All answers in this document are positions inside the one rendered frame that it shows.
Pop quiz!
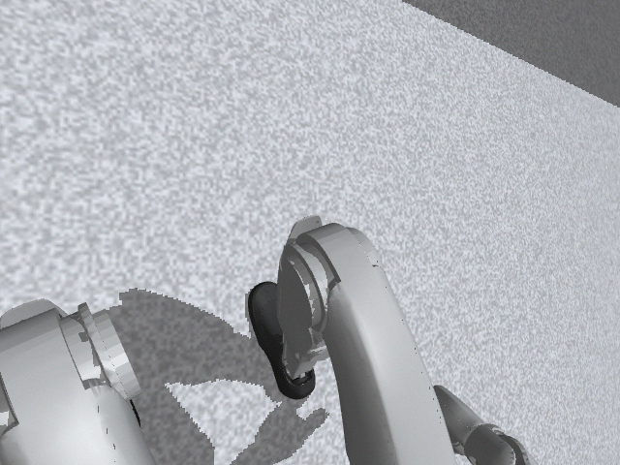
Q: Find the right robot arm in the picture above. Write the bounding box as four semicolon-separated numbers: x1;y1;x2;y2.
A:
464;423;539;465

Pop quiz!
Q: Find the right robot hand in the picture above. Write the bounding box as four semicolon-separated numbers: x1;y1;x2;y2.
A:
434;385;485;455

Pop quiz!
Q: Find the right robot foot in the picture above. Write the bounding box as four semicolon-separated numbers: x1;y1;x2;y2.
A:
248;282;316;399

